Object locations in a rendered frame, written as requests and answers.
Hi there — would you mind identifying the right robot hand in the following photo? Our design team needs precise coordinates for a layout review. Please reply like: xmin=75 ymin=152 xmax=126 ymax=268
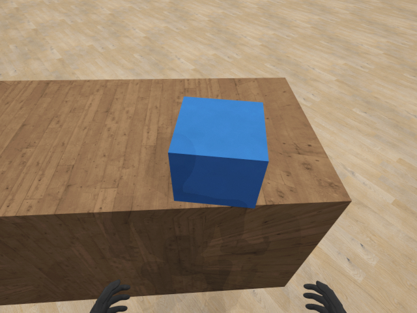
xmin=303 ymin=280 xmax=346 ymax=313

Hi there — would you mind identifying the left robot hand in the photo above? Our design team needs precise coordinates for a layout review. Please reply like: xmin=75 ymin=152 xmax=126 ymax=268
xmin=90 ymin=279 xmax=130 ymax=313

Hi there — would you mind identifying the carton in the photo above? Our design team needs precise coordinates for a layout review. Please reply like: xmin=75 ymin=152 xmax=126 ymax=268
xmin=168 ymin=97 xmax=269 ymax=209

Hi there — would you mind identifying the pedestal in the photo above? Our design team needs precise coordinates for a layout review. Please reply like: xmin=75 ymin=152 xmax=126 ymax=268
xmin=0 ymin=78 xmax=352 ymax=305

